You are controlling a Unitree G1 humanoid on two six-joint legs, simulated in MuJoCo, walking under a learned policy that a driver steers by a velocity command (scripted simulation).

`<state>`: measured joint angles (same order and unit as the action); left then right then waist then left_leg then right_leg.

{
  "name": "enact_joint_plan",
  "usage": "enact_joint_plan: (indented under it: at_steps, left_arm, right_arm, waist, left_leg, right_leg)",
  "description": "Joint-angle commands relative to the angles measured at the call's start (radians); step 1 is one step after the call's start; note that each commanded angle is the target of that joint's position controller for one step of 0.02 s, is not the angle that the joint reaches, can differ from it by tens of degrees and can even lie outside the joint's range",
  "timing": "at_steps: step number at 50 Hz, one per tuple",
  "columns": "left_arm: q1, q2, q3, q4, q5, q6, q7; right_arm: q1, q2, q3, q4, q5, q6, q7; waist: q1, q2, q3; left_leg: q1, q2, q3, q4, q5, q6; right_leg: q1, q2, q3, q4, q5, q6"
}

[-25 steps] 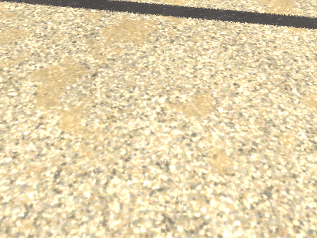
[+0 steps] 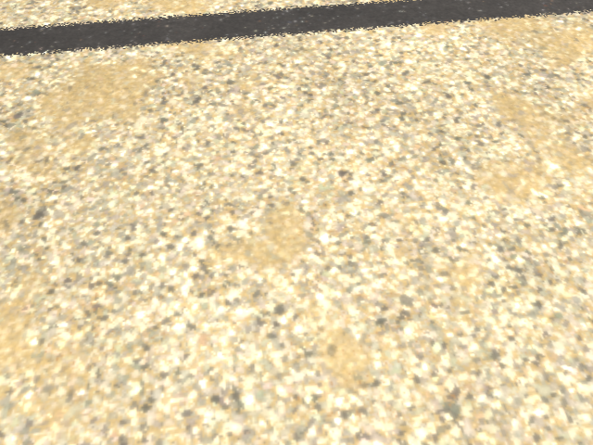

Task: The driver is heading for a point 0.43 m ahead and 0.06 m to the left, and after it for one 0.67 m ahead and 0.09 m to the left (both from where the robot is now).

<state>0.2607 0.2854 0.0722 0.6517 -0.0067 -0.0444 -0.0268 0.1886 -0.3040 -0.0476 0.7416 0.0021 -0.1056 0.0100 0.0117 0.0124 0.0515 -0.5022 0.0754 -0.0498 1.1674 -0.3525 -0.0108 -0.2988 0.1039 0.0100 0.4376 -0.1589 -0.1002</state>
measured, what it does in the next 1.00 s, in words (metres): walks ahead: left foot, then right foot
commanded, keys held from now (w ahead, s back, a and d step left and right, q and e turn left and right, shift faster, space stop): w+e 0.04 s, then w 0.54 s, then no key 0.02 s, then q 0.26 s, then no key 0.14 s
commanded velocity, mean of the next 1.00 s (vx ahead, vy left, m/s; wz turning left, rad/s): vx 0.39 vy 0.00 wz -0.05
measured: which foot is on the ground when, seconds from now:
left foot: up 0.00-0.28, down 0.30-0.80, up 0.82-1.00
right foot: down 0.00-0.32, up 0.34-0.76, down 0.78-1.00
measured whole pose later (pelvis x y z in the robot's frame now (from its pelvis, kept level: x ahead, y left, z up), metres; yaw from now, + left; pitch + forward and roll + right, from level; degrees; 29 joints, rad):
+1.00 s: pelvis +0.46 +0.01 +0.00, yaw +1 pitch +2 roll +0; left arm 0.10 0.24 0.05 0.71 0.03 -0.03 0.00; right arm 0.24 -0.31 -0.06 0.79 0.01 0.04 -0.04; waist -0.01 0.02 0.05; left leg -0.48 0.03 -0.03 1.00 -0.49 -0.07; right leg -0.39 -0.02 -0.06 0.45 -0.09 -0.03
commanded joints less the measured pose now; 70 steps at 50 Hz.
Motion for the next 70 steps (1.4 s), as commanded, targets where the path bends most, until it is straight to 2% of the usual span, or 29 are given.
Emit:
enact_joint_plan:
  at_steps: [1, 5, 9, 14, 15, 16, 17, 18, 20, 21, 24, 32, 35, 38, 39, 40, 41, 42, 43, 45, 47, 51, 55, 56, 57, 58, 60, 64, 70]
  left_arm:
    - [-0.038, 0.137, 0.036, -0.077, 0.000, -0.025, 0.017]
    - [0.005, 0.155, 0.040, -0.045, -0.006, -0.019, 0.035]
    - [0.083, 0.157, 0.039, 0.003, -0.012, -0.020, 0.031]
    - [0.072, 0.133, 0.032, 0.019, -0.005, -0.010, 0.029]
    - [0.077, 0.087, 0.014, 0.010, 0.002, -0.009, 0.029]
    - [0.206, 0.023, -0.007, -0.002, -0.005, -0.020, 0.032]
    - [0.216, 0.052, -0.007, -0.001, -0.019, -0.028, 0.034]
    - [0.119, 0.137, 0.014, -0.007, -0.033, -0.029, 0.035]
    - [-0.011, 0.129, 0.011, -0.038, -0.006, -0.028, 0.035]
    - [-0.010, 0.116, 0.014, -0.037, 0.003, -0.027, 0.033]
    - [0.023, 0.070, 0.008, -0.020, 0.000, -0.020, 0.030]
    - [-0.205, 0.013, -0.015, -0.071, 0.008, -0.042, 0.016]
    - [-0.257, 0.021, -0.010, -0.085, 0.008, -0.054, 0.001]
    - [-0.180, 0.075, 0.012, -0.065, 0.019, -0.062, 0.002]
    - [-0.101, 0.106, 0.024, -0.042, 0.027, -0.065, 0.011]
    - [0.008, 0.171, 0.038, -0.033, 0.048, -0.066, 0.024]
    - [0.035, 0.207, 0.042, -0.039, 0.054, -0.046, 0.031]
    - [0.052, 0.147, 0.031, -0.053, 0.031, -0.024, 0.029]
    - [0.007, 0.110, 0.020, -0.056, 0.022, -0.009, 0.032]
    - [-0.101, 0.062, 0.000, -0.037, 0.015, 0.006, 0.036]
    - [-0.189, 0.074, 0.003, -0.021, 0.037, 0.006, 0.028]
    - [-0.231, 0.078, 0.006, 0.014, 0.029, 0.000, 0.027]
    - [-0.218, 0.076, -0.002, 0.059, 0.005, 0.023, 0.034]
    - [-0.182, 0.041, -0.015, 0.082, 0.006, 0.024, 0.031]
    - [-0.128, 0.007, -0.026, 0.088, 0.027, 0.023, 0.025]
    - [-0.104, -0.002, -0.025, 0.092, 0.025, 0.025, 0.032]
    - [-0.157, 0.048, -0.012, 0.110, 0.025, 0.033, 0.043]
    - [-0.100, 0.069, -0.006, 0.173, 0.030, 0.033, 0.045]
    - [-0.094, 0.056, -0.007, 0.251, 0.020, 0.017, 0.044]
  right_arm:
    - [0.038, -0.087, -0.024, -0.053, -0.017, 0.007, -0.004]
    - [-0.103, -0.037, 0.003, -0.073, -0.014, 0.008, 0.002]
    - [-0.188, -0.067, -0.003, -0.093, 0.006, -0.006, 0.018]
    - [-0.049, -0.128, -0.039, -0.064, -0.001, -0.019, 0.019]
    - [0.079, -0.168, -0.054, -0.045, -0.011, -0.024, 0.013]
    - [0.193, -0.266, -0.078, -0.025, -0.025, -0.019, 0.011]
    - [0.263, -0.228, -0.074, 0.012, 0.002, -0.010, 0.024]
    - [0.207, -0.157, -0.052, -0.001, 0.013, -0.008, 0.023]
    - [0.099, -0.102, -0.030, -0.017, -0.005, 0.005, 0.019]
    - [0.071, -0.080, -0.021, -0.018, -0.011, 0.004, 0.017]
    - [0.076, -0.079, -0.019, -0.003, -0.006, -0.003, 0.012]
    - [0.174, -0.122, -0.026, 0.072, 0.011, 0.024, -0.009]
    - [0.220, -0.128, -0.028, 0.099, 0.016, 0.050, -0.018]
    - [0.167, -0.155, -0.041, 0.083, 0.024, 0.065, -0.029]
    - [0.146, -0.145, -0.039, 0.069, 0.024, 0.065, -0.030]
    - [0.130, -0.095, -0.023, 0.031, 0.004, 0.058, -0.029]
    - [0.309, 0.008, 0.009, 0.044, -0.003, 0.053, -0.022]
    - [0.340, -0.090, -0.007, 0.060, 0.016, 0.059, -0.020]
    - [0.247, -0.141, -0.030, 0.042, 0.033, 0.073, -0.023]
    - [0.175, -0.111, -0.034, 0.032, 0.020, 0.113, -0.040]
    - [0.206, -0.058, -0.025, 0.033, 0.011, 0.152, -0.052]
    - [0.176, -0.027, -0.012, 0.027, -0.010, 0.153, -0.042]
    - [0.153, -0.052, -0.017, 0.026, -0.022, 0.151, -0.023]
    - [0.137, -0.073, -0.019, 0.010, -0.035, 0.151, -0.024]
    - [0.104, -0.149, -0.028, -0.018, -0.038, 0.151, -0.034]
    - [0.027, -0.140, -0.020, -0.021, -0.037, 0.150, -0.034]
    - [-0.053, -0.063, -0.003, -0.025, -0.042, 0.125, -0.027]
    - [-0.002, -0.042, 0.007, 0.023, -0.025, 0.100, -0.026]
    - [0.009, -0.046, 0.002, 0.057, -0.014, 0.099, -0.032]
  waist:
    - [-0.041, -0.027, -0.086]
    - [0.021, -0.077, -0.061]
    - [0.067, -0.102, -0.051]
    - [-0.027, -0.130, -0.077]
    - [-0.083, -0.070, -0.185]
    - [-0.062, 0.180, -0.332]
    - [-0.084, 0.306, -0.354]
    - [-0.101, 0.167, -0.214]
    - [-0.071, 0.060, -0.073]
    - [-0.045, 0.075, -0.053]
    - [-0.020, 0.099, -0.061]
    - [-0.083, 0.056, -0.015]
    - [-0.093, 0.070, -0.030]
    - [-0.026, 0.094, -0.075]
    - [0.016, 0.075, -0.125]
    - [0.054, -0.011, -0.261]
    - [0.000, -0.271, -0.420]
    - [0.038, -0.240, -0.535]
    - [0.043, -0.175, -0.424]
    - [0.000, -0.118, -0.243]
    - [-0.059, -0.161, -0.161]
    - [-0.060, -0.160, -0.180]
    - [-0.074, -0.124, -0.155]
    - [-0.072, -0.080, -0.118]
    - [-0.012, 0.098, -0.096]
    - [0.023, 0.248, -0.077]
    - [0.009, 0.185, -0.013]
    - [0.002, 0.096, -0.011]
    - [-0.012, -0.020, -0.064]
  left_leg:
    - [-0.102, 0.031, -0.009, -0.131, 0.059, -0.046]
    - [-0.022, -0.008, 0.020, -0.461, 0.353, -0.070]
    - [0.012, -0.028, 0.002, -0.596, 0.443, -0.040]
    - [0.187, -0.056, 0.038, -0.686, 0.288, 0.053]
    - [0.380, 0.036, -0.048, -0.676, 0.296, 0.103]
    - [0.727, 0.249, -0.430, -0.721, 0.178, 0.254]
    - [0.807, 0.321, -0.761, -0.890, -0.152, 0.323]
    - [0.709, 0.299, -0.682, -0.916, -0.278, 0.275]
    - [0.480, 0.215, -0.437, -0.931, -0.100, 0.230]
    - [0.411, 0.178, -0.368, -0.952, -0.016, 0.220]
    - [0.355, 0.133, -0.242, -0.997, 0.172, 0.231]
    - [0.371, 0.081, -0.044, -0.970, 0.596, 0.195]
    - [0.420, 0.091, -0.075, -0.883, 0.664, 0.181]
    - [0.451, 0.089, -0.137, -0.740, 0.683, 0.138]
    - [0.412, 0.044, -0.121, -0.639, 0.684, 0.105]
    - [0.259, -0.022, -0.093, -0.423, 0.465, 0.061]
    - [-0.050, -0.143, -0.027, -0.077, -0.290, -0.010]
    - [-0.091, -0.110, -0.088, 0.064, -0.398, -0.023]
    - [-0.152, -0.076, -0.068, 0.119, -0.328, -0.038]
    - [-0.142, -0.027, -0.036, 0.062, -0.224, -0.068]
    - [0.040, -0.024, 0.000, -0.058, -0.157, -0.080]
    - [0.212, -0.025, 0.028, -0.336, -0.007, -0.049]
    - [0.384, -0.055, 0.067, -0.609, 0.164, 0.015]
    - [0.408, -0.018, 0.008, -0.705, 0.209, 0.046]
    - [0.390, 0.135, -0.178, -0.804, 0.275, 0.101]
    - [0.177, 0.202, -0.247, -0.899, 0.042, 0.194]
    - [0.093, 0.091, -0.172, -0.924, -0.217, 0.121]
    - [0.149, 0.026, -0.094, -0.867, -0.108, 0.052]
    - [0.273, -0.005, -0.041, -0.779, 0.192, 0.060]
  right_leg:
    - [0.090, -0.265, 0.300, -0.210, 0.300, -0.220]
    - [0.013, -0.193, 0.183, -0.205, 0.185, -0.152]
    - [0.081, -0.244, 0.238, -0.167, 0.052, -0.124]
    - [0.163, -0.251, 0.281, 0.019, 0.193, -0.062]
    - [0.105, -0.189, 0.219, 0.237, 0.180, -0.023]
    - [-0.194, -0.050, 0.108, 0.607, -0.104, 0.059]
    - [-0.419, -0.015, 0.137, 0.788, -0.427, 0.081]
    - [-0.503, -0.076, 0.168, 0.865, -0.360, 0.070]
    - [-0.480, -0.157, 0.099, 0.788, -0.213, 0.063]
    - [-0.432, -0.189, 0.098, 0.725, -0.162, 0.064]
    - [-0.366, -0.206, 0.065, 0.637, -0.092, 0.082]
    - [-0.292, -0.160, 0.005, 0.185, 0.225, 0.121]
    - [-0.234, -0.112, 0.013, 0.099, 0.250, 0.112]
    - [-0.103, -0.093, 0.033, -0.003, 0.223, 0.073]
    - [0.043, -0.108, 0.023, -0.060, 0.351, 0.046]
    - [0.316, -0.261, 0.134, 0.031, 0.724, -0.015]
    - [0.646, -0.563, 0.391, 0.110, 1.063, -0.192]
    - [0.636, -0.583, 0.454, 0.087, 0.863, -0.222]
    - [0.537, -0.517, 0.371, 0.035, 0.681, -0.191]
    - [0.277, -0.426, 0.256, -0.059, 0.407, -0.149]
    - [0.016, -0.363, 0.154, -0.152, 0.259, -0.134]
    - [-0.048, -0.351, 0.076, -0.163, 0.267, -0.144]
    - [-0.099, -0.318, 0.066, -0.125, -0.085, -0.072]
    - [-0.137, -0.279, 0.047, -0.093, -0.200, -0.001]
    - [-0.165, -0.185, -0.038, 0.058, -0.293, 0.085]
    - [-0.041, -0.126, -0.066, 0.076, -0.243, 0.123]
    - [0.062, -0.131, -0.040, 0.055, -0.071, 0.122]
    - [0.103, -0.165, -0.007, -0.025, 0.000, 0.124]
    - [0.106, -0.170, -0.004, -0.038, 0.078, 0.123]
